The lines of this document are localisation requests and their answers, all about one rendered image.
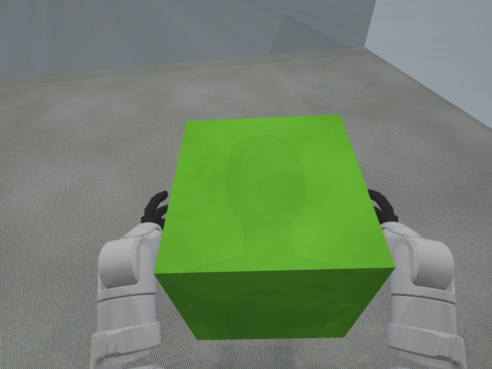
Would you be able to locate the left robot forearm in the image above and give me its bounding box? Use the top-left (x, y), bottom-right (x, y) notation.
top-left (89, 222), bottom-right (163, 369)

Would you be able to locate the robot right hand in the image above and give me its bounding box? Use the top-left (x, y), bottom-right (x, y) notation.
top-left (367, 189), bottom-right (398, 225)

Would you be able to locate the carton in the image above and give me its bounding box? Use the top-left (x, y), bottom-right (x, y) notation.
top-left (154, 115), bottom-right (395, 340)

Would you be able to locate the right robot forearm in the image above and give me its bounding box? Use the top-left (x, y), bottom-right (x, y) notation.
top-left (381, 221), bottom-right (467, 369)

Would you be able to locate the robot left hand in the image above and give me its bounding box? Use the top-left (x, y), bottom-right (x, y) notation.
top-left (141, 191), bottom-right (168, 230)

